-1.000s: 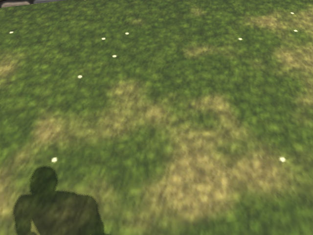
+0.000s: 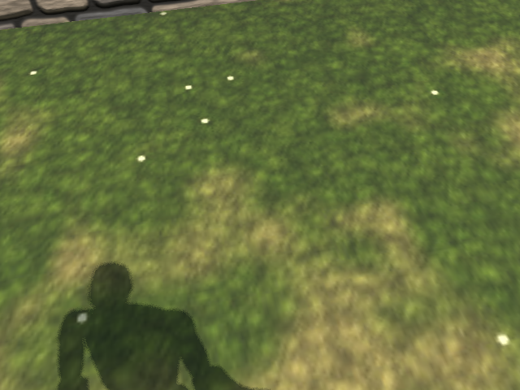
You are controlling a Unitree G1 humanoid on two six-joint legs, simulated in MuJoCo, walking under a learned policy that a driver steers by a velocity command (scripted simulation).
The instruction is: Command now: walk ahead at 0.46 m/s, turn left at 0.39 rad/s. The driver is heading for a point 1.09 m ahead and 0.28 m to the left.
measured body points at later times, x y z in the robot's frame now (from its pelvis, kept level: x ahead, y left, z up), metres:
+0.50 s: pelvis +0.28 +0.05 +0.00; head +0.30 +0.07 +0.44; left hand +0.34 +0.32 -0.13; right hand +0.36 -0.20 -0.14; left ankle +0.26 +0.08 -0.74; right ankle +0.37 -0.11 -0.66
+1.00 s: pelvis +0.58 +0.08 +0.00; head +0.60 +0.08 +0.45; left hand +0.53 +0.35 -0.13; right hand +0.73 -0.13 -0.15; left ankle +0.47 +0.18 -0.66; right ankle +0.63 +0.03 -0.74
